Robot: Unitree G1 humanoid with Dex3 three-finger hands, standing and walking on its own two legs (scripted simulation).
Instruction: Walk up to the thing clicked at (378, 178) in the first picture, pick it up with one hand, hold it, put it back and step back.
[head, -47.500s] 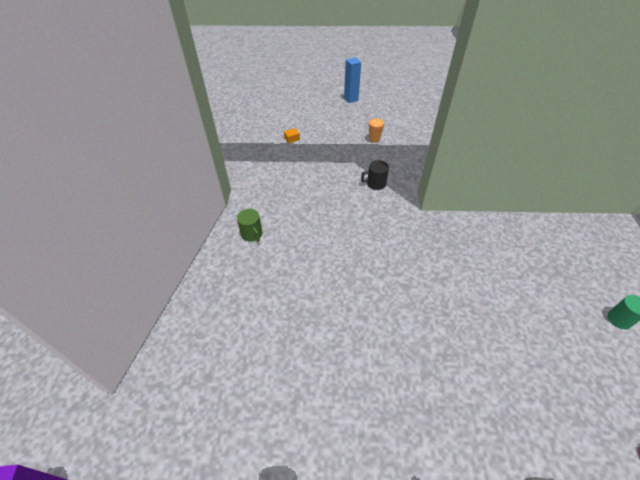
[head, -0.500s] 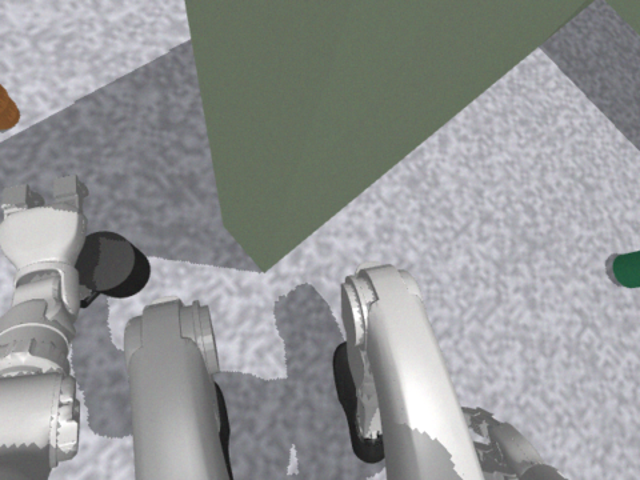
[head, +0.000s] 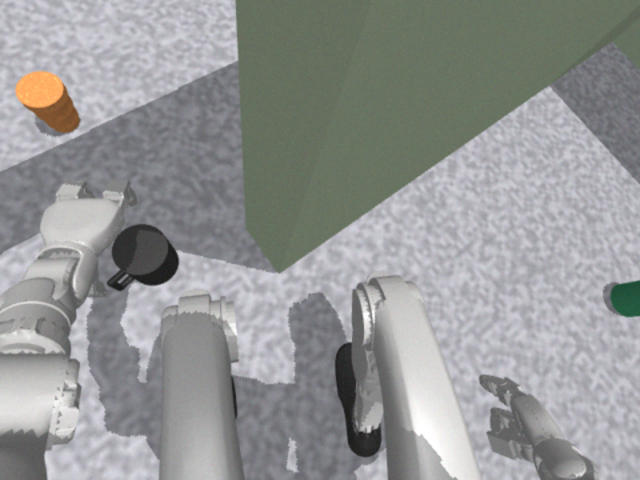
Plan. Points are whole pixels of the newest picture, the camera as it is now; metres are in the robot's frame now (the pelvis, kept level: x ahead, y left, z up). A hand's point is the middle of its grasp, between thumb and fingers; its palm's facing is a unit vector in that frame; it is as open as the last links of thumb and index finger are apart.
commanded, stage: withdraw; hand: left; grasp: from above
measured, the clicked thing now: (140, 263) +0.43 +0.27 -0.33
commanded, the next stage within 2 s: home in 0.14 s
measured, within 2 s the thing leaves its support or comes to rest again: neither
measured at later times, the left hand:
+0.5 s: hand (96, 215) +0.45 +0.28 -0.14, palm faces -0.38 -0.10 -0.92, open 13.0 cm
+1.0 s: hand (39, 316) +0.29 +0.23 +0.07, palm faces -0.18 -0.78 -0.59, open 7.7 cm
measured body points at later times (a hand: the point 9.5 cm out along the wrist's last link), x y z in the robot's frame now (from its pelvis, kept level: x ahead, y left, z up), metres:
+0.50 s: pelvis +0.02 +0.01 -0.01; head +0.23 +0.03 +0.39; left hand +0.47 +0.28 -0.09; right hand +0.05 -0.25 -0.14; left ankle +0.10 +0.13 -0.35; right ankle +0.11 -0.13 -0.35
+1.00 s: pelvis +0.03 +0.00 +0.17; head +0.16 +0.03 +0.60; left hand +0.30 +0.27 +0.11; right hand +0.28 -0.23 +0.09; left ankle +0.10 +0.13 -0.35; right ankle +0.11 -0.13 -0.35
